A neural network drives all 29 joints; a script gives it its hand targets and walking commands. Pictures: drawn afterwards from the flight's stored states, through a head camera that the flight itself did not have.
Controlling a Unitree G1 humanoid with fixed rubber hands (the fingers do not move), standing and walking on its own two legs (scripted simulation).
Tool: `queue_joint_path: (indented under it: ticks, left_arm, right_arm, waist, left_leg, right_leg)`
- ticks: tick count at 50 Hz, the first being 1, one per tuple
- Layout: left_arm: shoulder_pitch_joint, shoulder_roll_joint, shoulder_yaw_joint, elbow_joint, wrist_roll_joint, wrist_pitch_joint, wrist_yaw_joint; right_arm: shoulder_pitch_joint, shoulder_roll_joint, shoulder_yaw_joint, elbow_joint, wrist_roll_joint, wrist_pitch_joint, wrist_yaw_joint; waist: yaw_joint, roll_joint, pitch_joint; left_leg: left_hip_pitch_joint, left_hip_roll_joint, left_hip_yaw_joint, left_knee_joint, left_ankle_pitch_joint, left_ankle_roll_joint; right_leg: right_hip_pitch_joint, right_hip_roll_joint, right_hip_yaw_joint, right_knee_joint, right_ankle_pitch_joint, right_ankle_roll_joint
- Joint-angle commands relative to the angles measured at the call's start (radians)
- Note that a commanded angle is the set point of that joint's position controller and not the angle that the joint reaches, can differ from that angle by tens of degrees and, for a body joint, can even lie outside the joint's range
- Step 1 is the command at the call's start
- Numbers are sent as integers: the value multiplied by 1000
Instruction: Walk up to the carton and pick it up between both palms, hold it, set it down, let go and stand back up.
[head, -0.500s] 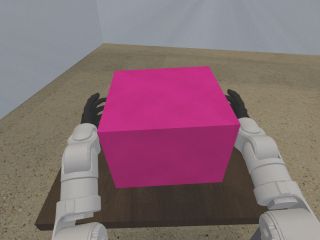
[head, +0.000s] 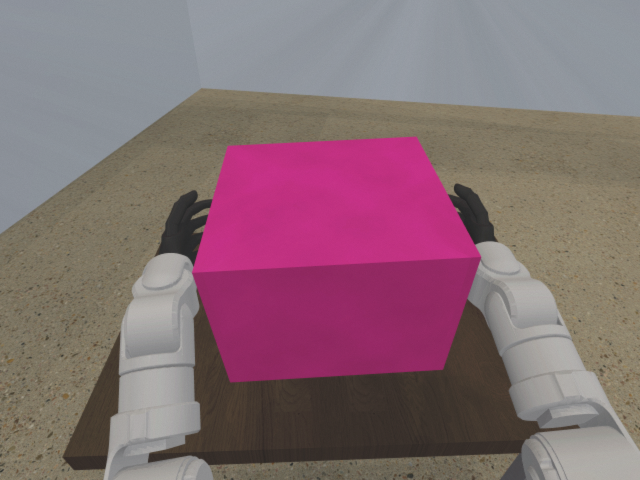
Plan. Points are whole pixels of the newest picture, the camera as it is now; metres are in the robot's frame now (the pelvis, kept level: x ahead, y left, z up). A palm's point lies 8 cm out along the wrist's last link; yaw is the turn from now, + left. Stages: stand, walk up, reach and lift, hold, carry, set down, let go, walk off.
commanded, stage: hold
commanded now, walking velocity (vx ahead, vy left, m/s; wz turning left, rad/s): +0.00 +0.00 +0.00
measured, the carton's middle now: (329, 251) +0.39 +0.00 +0.15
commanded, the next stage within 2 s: none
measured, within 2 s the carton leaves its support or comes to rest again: neither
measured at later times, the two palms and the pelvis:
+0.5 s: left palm (183, 253) +0.35 +0.17 +0.18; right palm (475, 244) +0.36 -0.19 +0.17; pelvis +0.00 -0.01 +0.00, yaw +0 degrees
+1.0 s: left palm (179, 254) +0.34 +0.18 +0.19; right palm (479, 247) +0.35 -0.18 +0.18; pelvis -0.01 +0.00 +0.00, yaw +0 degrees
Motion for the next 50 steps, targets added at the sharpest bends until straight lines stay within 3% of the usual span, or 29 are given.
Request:
queue_joint_path:
  ticks: [1, 3, 6, 9, 10, 11, 12, 13, 15, 16, 20, 21, 24, 25, 26, 27, 32, 33, 35, 38, 39, 40, 41, 43, 44, 46, 47, 48, 50]
  left_arm:
    - [-656, -561, -593, -241, -148, -60, -135]
    - [-681, -565, -606, -203, -160, -57, -128]
    - [-726, -570, -606, -191, -159, -67, -123]
    - [-784, -575, -578, -128, -161, -79, -114]
    - [-783, -589, -599, -133, -158, -80, -111]
    - [-780, -580, -584, -93, -146, -75, -111]
    - [-770, -586, -586, -133, -155, -81, -110]
    - [-732, -574, -549, -60, -144, -71, -116]
    - [-732, -557, -531, -59, -135, -76, -121]
    - [-733, -533, -494, -10, -107, -76, -129]
    - [-702, -543, -481, 10, -105, -84, -146]
    - [-745, -549, -498, -48, -117, -95, -146]
    - [-726, -548, -548, -159, -150, -109, -149]
    - [-745, -564, -573, -181, -156, -113, -146]
    - [-720, -559, -573, -161, -156, -108, -145]
    - [-743, -533, -552, -149, -151, -110, -149]
    - [-694, -548, -584, -162, -147, -77, -146]
    - [-651, -540, -570, -153, -141, -69, -152]
    - [-624, -553, -587, -180, -154, -64, -148]
    - [-707, -563, -614, -251, -169, -82, -140]
    - [-707, -550, -591, -197, -151, -72, -139]
    - [-730, -537, -572, -188, -141, -72, -136]
    - [-736, -553, -560, -112, -129, -62, -139]
    - [-712, -574, -563, -140, -126, -66, -132]
    - [-709, -559, -564, -116, -131, -68, -128]
    - [-782, -593, -616, -203, -168, -89, -116]
    - [-778, -573, -585, -116, -150, -86, -116]
    - [-778, -563, -586, -151, -155, -90, -116]
    - [-757, -547, -526, -46, -123, -82, -128]
  right_arm:
    - [-745, 620, 398, -456, 129, -65, 119]
    - [-788, 600, 367, -454, 129, -67, 122]
    - [-827, 623, 357, -440, 105, -70, 133]
    - [-858, 627, 329, -371, 96, -77, 154]
    - [-843, 636, 310, -340, 83, -80, 158]
    - [-870, 624, 299, -341, 76, -80, 161]
    - [-863, 653, 329, -380, 87, -89, 156]
    - [-839, 636, 330, -333, 87, -74, 155]
    - [-840, 653, 343, -321, 81, -78, 149]
    - [-842, 661, 329, -276, 72, -69, 147]
    - [-901, 675, 354, -376, 74, -92, 130]
    - [-863, 703, 351, -333, 75, -91, 127]
    - [-810, 705, 419, -410, 113, -98, 116]
    - [-799, 709, 419, -433, 125, -99, 115]
    - [-811, 685, 420, -452, 124, -99, 109]
    - [-832, 697, 418, -449, 119, -89, 103]
    - [-765, 635, 389, -424, 123, -66, 100]
    - [-746, 627, 388, -422, 118, -57, 98]
    - [-740, 618, 415, -470, 135, -59, 98]
    - [-762, 648, 409, -469, 139, -65, 102]
    - [-775, 629, 383, -451, 126, -57, 106]
    - [-796, 627, 375, -400, 126, -51, 112]
    - [-795, 614, 337, -357, 98, -51, 121]
    - [-801, 617, 327, -362, 94, -64, 138]
    - [-812, 613, 330, -379, 91, -69, 140]
    - [-855, 647, 345, -415, 101, -94, 142]
    - [-830, 634, 317, -346, 83, -80, 146]
    - [-845, 641, 335, -380, 90, -88, 149]
    - [-862, 654, 328, -330, 68, -80, 152]
  waist:
    - [13, 63, -410]
    - [-16, 101, -405]
    - [-2, 48, -383]
    - [21, 68, -363]
    - [7, 101, -385]
    - [7, 79, -352]
    - [9, 51, -420]
    - [16, 50, -395]
    - [16, 3, -389]
    - [29, 2, -313]
    - [29, -18, -388]
    - [18, 16, -421]
    - [8, 23, -500]
    - [-4, 57, -523]
    - [-3, 38, -500]
    - [9, 9, -463]
    - [-24, 56, -357]
    - [-22, 31, -342]
    - [-11, 47, -390]
    - [-8, 62, -409]
    - [-18, 74, -385]
    - [7, 65, -341]
    - [-4, 73, -286]
    - [16, 96, -321]
    - [14, 65, -320]
    - [-1, 99, -439]
    - [-4, 82, -377]
    - [9, 65, -435]
    - [24, 30, -343]
  left_leg:
    - [125, -58, 45, -9, 359, -62]
    - [130, -57, 43, -5, 353, -69]
    - [111, -45, 40, -33, 279, -58]
    - [74, -37, 25, -52, 178, -46]
    - [72, -37, 35, -52, 173, -51]
    - [59, -43, 36, -67, 125, -43]
    - [89, -43, 34, -54, 180, -37]
    - [79, -50, 39, -55, 184, -33]
    - [85, -56, 50, -48, 185, -24]
    - [50, -61, 56, -64, 119, -9]
    - [37, -74, 66, -52, 157, -8]
    - [67, -66, 61, -46, 195, -12]
    - [91, -78, 53, -7, 335, -32]
    - [109, -80, 49, 15, 385, -46]
    - [89, -78, 41, 19, 380, -52]
    - [67, -74, 46, 7, 310, -39]
    - [107, -61, 37, -16, 329, -59]
    - [115, -58, 38, -19, 314, -50]
    - [126, -62, 39, 0, 389, -63]
    - [129, -59, 40, -6, 376, -66]
    - [128, -55, 39, -11, 332, -67]
    - [96, -48, 39, -29, 278, -56]
    - [73, -46, 42, -61, 197, -56]
    - [78, -41, 42, -62, 204, -56]
    - [65, -43, 40, -61, 195, -52]
    - [103, -47, 35, -33, 247, -57]
    - [98, -41, 33, -44, 212, -53]
    - [121, -41, 39, -40, 226, -45]
    - [62, -49, 45, -71, 129, -28]
  right_leg:
    - [138, 69, -26, 16, 266, 11]
    - [112, 73, -31, 12, 232, -2]
    - [82, 71, -35, -6, 149, -1]
    - [40, 66, -22, -6, 60, -14]
    - [37, 63, -26, -3, 53, -15]
    - [26, 59, -31, -14, 21, -6]
    - [73, 63, -21, -3, 95, -1]
    - [80, 55, -25, -6, 107, -1]
    - [91, 59, -23, 5, 115, 8]
    - [80, 43, -10, -13, 81, 11]
    - [153, 42, -12, 2, 162, 25]
    - [150, 52, -8, 12, 181, 17]
    - [231, 49, -5, 47, 401, 27]
    - [214, 55, -7, 56, 436, 26]
    - [222, 57, -6, 59, 453, 27]
    - [211, 50, -2, 54, 397, 33]
    - [129, 68, -24, 20, 262, 12]
    - [136, 57, -19, 5, 268, 13]
    - [156, 61, -15, 23, 328, 3]
    - [116, 68, -18, 17, 296, 5]
    - [99, 68, -24, 13, 226, 0]
    - [86, 64, -18, 2, 153, -2]
    - [64, 57, -27, -18, 75, -5]
    - [57, 58, -26, -15, 74, -10]
    - [62, 60, -29, -16, 64, -8]
    - [63, 65, -27, 5, 115, -9]
    - [38, 62, -28, -6, 79, -14]
    - [60, 66, -19, 0, 108, -6]
    - [60, 55, -23, -15, 51, -2]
